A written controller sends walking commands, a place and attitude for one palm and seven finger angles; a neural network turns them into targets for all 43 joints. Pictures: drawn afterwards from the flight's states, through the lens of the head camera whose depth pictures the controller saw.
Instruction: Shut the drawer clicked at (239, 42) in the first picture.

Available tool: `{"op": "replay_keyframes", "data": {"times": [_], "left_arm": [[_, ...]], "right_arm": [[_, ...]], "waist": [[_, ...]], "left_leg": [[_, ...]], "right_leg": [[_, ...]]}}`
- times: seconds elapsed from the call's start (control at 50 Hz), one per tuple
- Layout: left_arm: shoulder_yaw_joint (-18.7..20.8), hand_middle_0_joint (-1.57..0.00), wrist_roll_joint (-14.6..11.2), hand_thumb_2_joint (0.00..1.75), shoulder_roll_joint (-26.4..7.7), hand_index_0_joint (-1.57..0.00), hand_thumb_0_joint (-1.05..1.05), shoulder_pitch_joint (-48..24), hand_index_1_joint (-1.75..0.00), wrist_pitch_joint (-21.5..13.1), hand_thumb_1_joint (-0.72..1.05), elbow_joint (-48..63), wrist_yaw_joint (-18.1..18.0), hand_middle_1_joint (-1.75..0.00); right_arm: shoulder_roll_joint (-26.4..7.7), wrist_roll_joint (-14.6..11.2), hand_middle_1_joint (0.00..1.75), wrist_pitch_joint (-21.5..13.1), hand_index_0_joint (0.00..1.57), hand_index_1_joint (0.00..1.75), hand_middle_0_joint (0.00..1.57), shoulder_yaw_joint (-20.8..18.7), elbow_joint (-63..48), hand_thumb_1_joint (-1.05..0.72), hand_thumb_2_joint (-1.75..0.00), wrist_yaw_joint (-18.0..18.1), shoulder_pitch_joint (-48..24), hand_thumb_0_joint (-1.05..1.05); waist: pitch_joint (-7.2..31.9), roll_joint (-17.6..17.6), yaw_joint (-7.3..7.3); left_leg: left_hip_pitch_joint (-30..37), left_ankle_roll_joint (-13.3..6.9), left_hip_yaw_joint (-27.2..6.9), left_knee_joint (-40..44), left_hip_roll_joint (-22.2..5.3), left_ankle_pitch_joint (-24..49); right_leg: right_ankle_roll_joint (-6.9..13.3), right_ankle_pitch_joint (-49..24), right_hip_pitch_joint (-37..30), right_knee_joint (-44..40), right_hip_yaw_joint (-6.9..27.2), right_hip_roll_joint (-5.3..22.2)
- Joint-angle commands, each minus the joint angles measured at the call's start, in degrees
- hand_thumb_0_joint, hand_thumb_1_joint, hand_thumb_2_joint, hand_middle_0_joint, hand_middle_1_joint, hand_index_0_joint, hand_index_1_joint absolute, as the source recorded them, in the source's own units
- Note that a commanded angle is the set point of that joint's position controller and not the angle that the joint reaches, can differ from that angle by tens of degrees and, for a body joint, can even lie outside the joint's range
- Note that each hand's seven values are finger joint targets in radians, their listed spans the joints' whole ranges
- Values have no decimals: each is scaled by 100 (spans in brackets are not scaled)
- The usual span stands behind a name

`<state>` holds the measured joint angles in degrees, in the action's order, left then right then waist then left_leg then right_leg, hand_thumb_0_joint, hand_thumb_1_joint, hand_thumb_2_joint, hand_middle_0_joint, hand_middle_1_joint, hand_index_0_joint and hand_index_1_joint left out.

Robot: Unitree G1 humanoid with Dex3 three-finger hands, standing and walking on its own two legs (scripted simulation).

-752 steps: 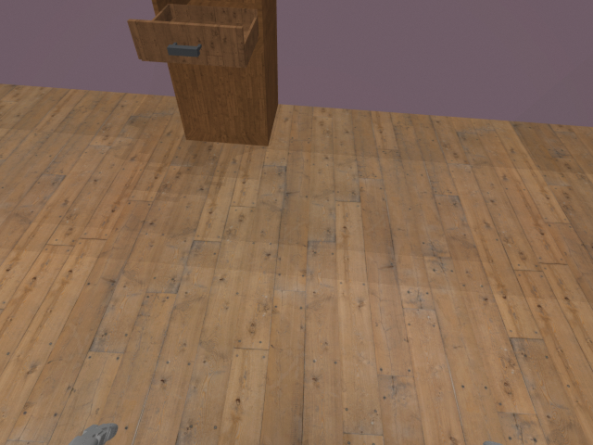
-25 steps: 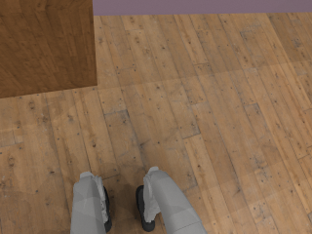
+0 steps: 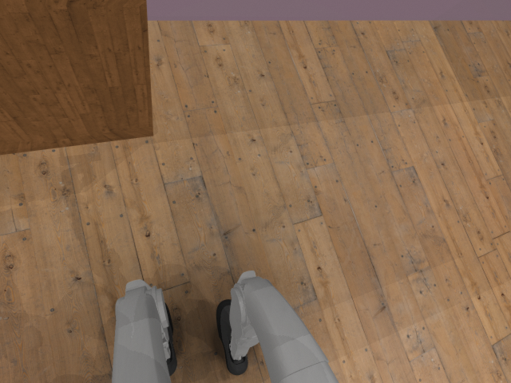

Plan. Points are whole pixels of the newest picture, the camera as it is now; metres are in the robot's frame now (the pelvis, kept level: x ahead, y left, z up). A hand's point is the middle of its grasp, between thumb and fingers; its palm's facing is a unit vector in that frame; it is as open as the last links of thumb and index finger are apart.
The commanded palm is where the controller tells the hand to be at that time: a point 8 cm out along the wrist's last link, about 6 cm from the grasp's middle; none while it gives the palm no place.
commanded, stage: pull the fist back off the drawer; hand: left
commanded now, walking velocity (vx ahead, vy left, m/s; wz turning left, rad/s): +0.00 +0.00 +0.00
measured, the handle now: out of the picture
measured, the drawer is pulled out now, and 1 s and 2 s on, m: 0.00 0.00 0.00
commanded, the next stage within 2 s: draw the hand back to the body in 0.52 s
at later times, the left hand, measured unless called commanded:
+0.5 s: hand out of the picture +0.58 +0.28 +0.08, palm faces +0.17 -0.98 -0.03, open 3.3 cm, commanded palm +0.56 +0.29 +0.07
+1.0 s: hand out of the picture +0.47 +0.28 +0.16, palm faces +0.21 -0.98 -0.04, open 3.3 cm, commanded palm +0.42 +0.31 +0.17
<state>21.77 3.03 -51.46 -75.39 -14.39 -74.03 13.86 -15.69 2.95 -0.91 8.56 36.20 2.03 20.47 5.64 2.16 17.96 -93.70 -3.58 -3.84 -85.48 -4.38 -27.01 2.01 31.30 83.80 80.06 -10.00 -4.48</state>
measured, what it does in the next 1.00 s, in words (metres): rises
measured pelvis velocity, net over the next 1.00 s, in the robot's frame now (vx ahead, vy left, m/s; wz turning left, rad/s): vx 0.06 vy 0.00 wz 0.08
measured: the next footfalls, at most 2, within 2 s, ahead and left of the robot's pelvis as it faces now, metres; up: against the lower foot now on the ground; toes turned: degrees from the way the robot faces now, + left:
none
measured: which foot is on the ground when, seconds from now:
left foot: down 0.00-1.00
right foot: down 0.00-1.00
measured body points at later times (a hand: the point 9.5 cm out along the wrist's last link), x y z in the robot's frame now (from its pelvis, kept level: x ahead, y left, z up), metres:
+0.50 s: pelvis +0.03 +0.00 +0.02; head +0.23 +0.06 +0.42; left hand +0.56 +0.33 +0.08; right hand +0.01 -0.25 -0.07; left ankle +0.08 +0.09 -0.56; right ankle +0.05 -0.11 -0.56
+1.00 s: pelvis +0.06 +0.00 +0.10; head +0.17 +0.04 +0.54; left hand +0.45 +0.33 +0.16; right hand +0.16 -0.25 -0.01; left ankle +0.08 +0.09 -0.56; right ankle +0.05 -0.11 -0.56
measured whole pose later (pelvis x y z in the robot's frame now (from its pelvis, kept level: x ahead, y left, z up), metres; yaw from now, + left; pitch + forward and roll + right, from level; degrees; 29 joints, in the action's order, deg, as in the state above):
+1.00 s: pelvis +0.06 +0.00 +0.10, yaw +5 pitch +21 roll -5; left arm 21.3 -10.9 -24.6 -26.8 -18.4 -39.8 11.8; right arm -14.1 -2.4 3.5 1.9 34.0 -0.2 18.0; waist 8.8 1.9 5.6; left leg -57.6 -2.8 0.4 -62.7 -2.9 -26.3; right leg 1.6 29.4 49.4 57.6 -4.9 -3.9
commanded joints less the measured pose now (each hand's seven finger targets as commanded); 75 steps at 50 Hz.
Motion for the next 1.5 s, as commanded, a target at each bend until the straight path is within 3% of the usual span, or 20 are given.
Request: {"op": "replay_keyframes", "data": {"times": [0.0,0.04,0.1,0.16,0.24,0.4,0.58,0.6,0.66,0.7,0.78,0.82,0.92,1.0,1.1,1.12,1.16,1.22,1.3,1.48], "left_arm": [[272,-140,-213,90,-1174,-140,0,-3072,-160,-437,90,1485,-143,-160],[295,-140,-194,90,-1180,-140,0,-3008,-160,-470,90,1532,-122,-160],[485,-140,-237,90,-1297,-140,0,-2761,-160,-474,90,1595,-96,-160],[488,-140,-305,90,-1040,-140,0,-2454,-160,-492,90,1850,-57,-160],[744,-140,-375,90,-1045,-140,0,-1878,-160,-528,90,2108,-44,-160],[843,-140,-584,90,-687,-140,0,-708,-160,-627,90,2140,-5,-160],[651,-140,-687,90,-239,-140,0,-629,-160,-1004,90,1943,63,-160],[696,-140,-677,90,-302,-140,0,-554,-160,-1041,90,1963,73,-160],[710,-140,-876,90,23,-140,0,311,-160,-1121,90,3188,131,-160],[750,-140,-1065,90,141,-140,0,1045,-160,-929,90,3808,126,-160],[710,-140,-1338,90,513,-140,0,2116,-160,-501,90,4495,-43,-160],[596,-140,-1420,90,734,-140,0,2173,-160,-522,90,4833,-185,-160],[95,-140,-1486,90,1383,-140,0,2811,-160,-805,90,4680,-248,-160],[-348,-140,-1646,90,1884,-140,0,3671,-160,-786,90,4851,-18,-160],[-259,-140,-1917,90,1891,-140,0,4454,-160,-568,90,5337,54,-160],[-361,-140,-1116,90,1365,-140,0,4806,-160,-246,90,5760,-640,-160],[-679,-140,-987,90,1891,-140,0,5167,-160,98,90,6584,-1304,-160],[-602,-140,-872,90,1838,-140,0,5660,-160,449,90,7134,-1847,-160],[-724,-140,-785,90,2013,-140,0,5897,-160,671,90,7703,-2107,-160],[-710,-140,-858,90,2330,-140,0,7781,-160,889,90,9059,-2043,-160]], "right_arm": [[-1396,19,30,48,20,30,20,-447,-31,-90,-90,74,1455,0],[-1367,26,30,55,20,30,20,-454,-54,-90,-90,51,1478,0],[-1382,27,30,122,20,30,20,-490,-90,-90,-90,17,1494,0],[-1360,19,30,176,20,30,20,-572,-99,-90,-90,-42,1513,0],[-1311,-13,30,241,20,30,20,-648,-112,-90,-90,-129,1526,0],[-1226,-74,30,342,20,30,20,-739,-170,-90,-90,-192,1403,0],[-1204,-76,30,427,20,30,20,-843,-35,-90,-90,-215,1296,0],[-1216,-84,30,450,20,30,20,-857,-47,-90,-90,-212,1297,0],[-1154,-168,30,521,20,30,20,-988,-287,-90,-90,-286,1177,0],[-1125,-276,30,569,20,30,20,-1049,-423,-90,-90,-321,1101,0],[-1030,-448,30,525,20,30,20,-1084,-562,-90,-90,-271,875,0],[-975,-476,30,442,20,30,20,-1087,-568,-90,-90,-217,745,0],[-897,-503,30,318,20,30,20,-1066,-547,-90,-90,-137,493,0],[-857,-575,30,308,20,30,20,-1063,-754,-90,-90,-122,230,0],[-826,-660,30,263,20,30,20,-1013,-1106,-90,-90,-55,-211,0],[-739,-648,30,421,20,30,20,-1057,-1315,-90,-90,11,-659,0],[-638,-639,30,467,20,30,20,-982,-1468,-90,-90,131,-813,0],[-623,-623,30,472,20,30,20,-939,-1494,-90,-90,284,-1044,0],[-567,-614,30,309,20,30,20,-877,-1424,-90,-90,392,-1257,0],[-445,-542,30,-20,20,30,20,-791,-1356,-90,-90,308,-1587,0]], "waist": [[3282,2150,269],[3324,2342,203],[3469,2191,75],[3647,2376,-51],[3877,2233,-279],[3623,1541,-498],[3311,1408,-387],[3369,1454,-456],[4492,2072,-949],[4671,1815,-1095],[4111,1041,-1174],[3710,747,-1110],[2579,623,-1080],[2172,768,-1219],[1676,374,-1427],[1935,472,-1790],[1775,665,-1674],[1393,260,-1670],[1044,264,-1692],[355,101,-1892]], "left_leg": [[4145,61,-825,1015,-86,327],[4212,71,-802,1011,-84,446],[4254,79,-800,1002,-78,611],[4759,135,-881,1103,-109,978],[4988,157,-827,1171,-109,1319],[4673,121,-534,1246,-57,1650],[4865,133,-470,1146,-42,2132],[4938,147,-485,1153,-35,2194],[6330,280,-544,1511,-43,3300],[6665,293,-498,1753,-20,3644],[6302,192,-223,2184,92,3247],[6193,168,-123,2407,136,2808],[6334,187,8,2952,206,2232],[6888,204,-27,3380,231,2393],[6754,149,40,3819,302,1933],[7205,191,121,4184,364,1756],[7569,212,81,4495,330,1753],[7676,174,116,4848,280,1693],[8184,161,152,5262,281,2021],[8879,180,212,6013,280,2509]], "right_leg": [[-8,-457,-268,-1030,541,-42],[18,-499,-261,-999,537,-42],[11,-570,-414,-999,534,-49],[36,-752,-308,-983,474,-46],[32,-868,-582,-1038,492,-47],[-16,-1103,-1325,-1292,590,-58],[-20,-1420,-1171,-1303,607,-26],[-4,-1423,-1178,-1280,603,-29],[49,-1906,-1652,-1407,590,-8],[13,-2206,-2212,-1680,599,-32],[-75,-2621,-3197,-2180,654,-31],[-102,-2530,-3499,-2422,682,-38],[-74,-2153,-3788,-2917,691,-33],[-28,-2157,-4031,-3240,627,-10],[-39,-2074,-4684,-3567,645,50],[72,-1929,-5015,-3893,971,185],[64,-2021,-5281,-4131,932,215],[18,-2104,-5787,-4473,925,245],[8,-2415,-6276,-4905,930,300],[-11,-2855,-7198,-5710,906,363]]}}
